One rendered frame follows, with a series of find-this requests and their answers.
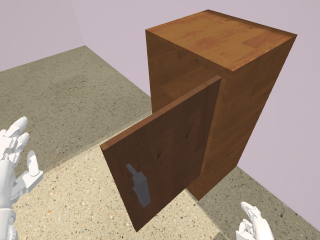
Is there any left robot hand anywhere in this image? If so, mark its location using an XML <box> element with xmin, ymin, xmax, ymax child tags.
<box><xmin>0</xmin><ymin>116</ymin><xmax>43</xmax><ymax>209</ymax></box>

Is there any robot left forearm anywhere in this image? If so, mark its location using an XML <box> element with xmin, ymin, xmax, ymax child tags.
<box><xmin>0</xmin><ymin>208</ymin><xmax>18</xmax><ymax>240</ymax></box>

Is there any right robot hand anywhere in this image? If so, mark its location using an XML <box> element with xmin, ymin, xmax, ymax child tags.
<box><xmin>236</xmin><ymin>201</ymin><xmax>274</xmax><ymax>240</ymax></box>

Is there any handle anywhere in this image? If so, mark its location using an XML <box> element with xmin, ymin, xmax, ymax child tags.
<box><xmin>126</xmin><ymin>163</ymin><xmax>151</xmax><ymax>208</ymax></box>

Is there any cupboard door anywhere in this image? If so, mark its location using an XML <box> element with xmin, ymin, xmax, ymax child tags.
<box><xmin>100</xmin><ymin>75</ymin><xmax>222</xmax><ymax>232</ymax></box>

